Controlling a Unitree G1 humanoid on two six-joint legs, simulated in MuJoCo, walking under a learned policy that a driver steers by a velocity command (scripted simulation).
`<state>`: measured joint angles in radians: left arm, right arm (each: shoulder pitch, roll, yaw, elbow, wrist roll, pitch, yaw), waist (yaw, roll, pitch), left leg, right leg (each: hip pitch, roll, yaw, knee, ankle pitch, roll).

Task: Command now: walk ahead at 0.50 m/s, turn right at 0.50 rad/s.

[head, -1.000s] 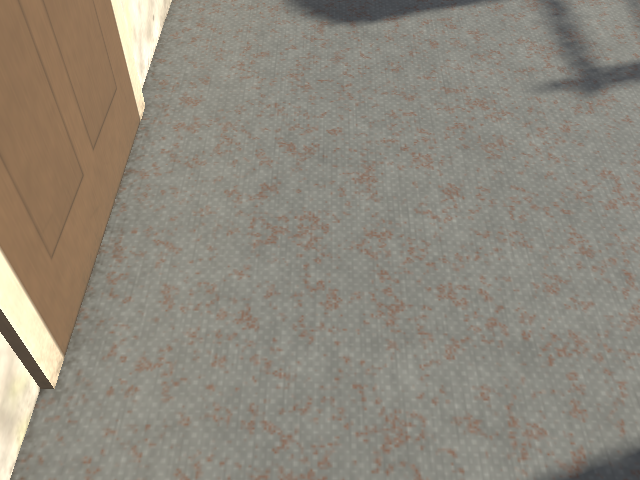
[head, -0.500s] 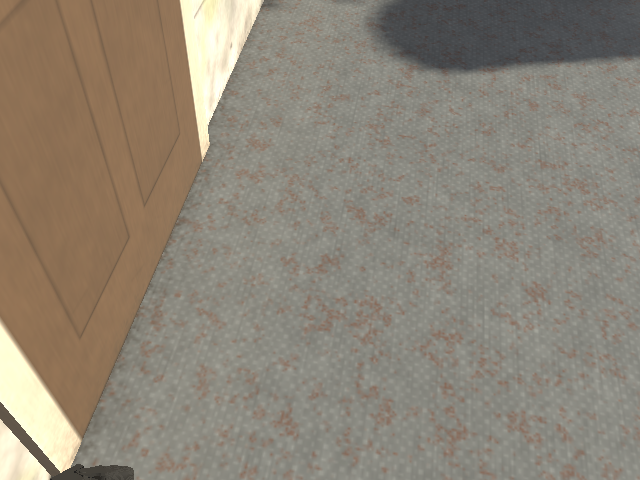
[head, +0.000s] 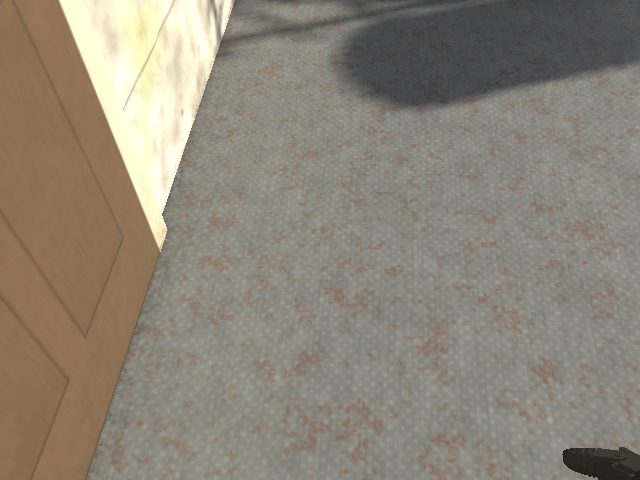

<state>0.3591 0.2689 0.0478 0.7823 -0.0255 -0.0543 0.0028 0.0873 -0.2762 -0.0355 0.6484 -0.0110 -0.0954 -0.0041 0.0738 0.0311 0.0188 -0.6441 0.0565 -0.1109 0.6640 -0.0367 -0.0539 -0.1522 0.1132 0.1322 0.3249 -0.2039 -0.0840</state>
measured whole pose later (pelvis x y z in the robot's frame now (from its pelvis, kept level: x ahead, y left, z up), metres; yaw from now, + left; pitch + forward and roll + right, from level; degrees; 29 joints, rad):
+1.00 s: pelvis +0.49 -0.10 +0.00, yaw -10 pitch +1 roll -2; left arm 0.32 0.26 0.06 0.85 0.01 -0.08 0.00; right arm 0.12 -0.28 -0.05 0.81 0.00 -0.05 0.02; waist 0.05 0.05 0.04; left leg -0.63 0.08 -0.04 0.69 0.02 -0.01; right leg -0.02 0.04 -0.16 0.24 -0.24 -0.04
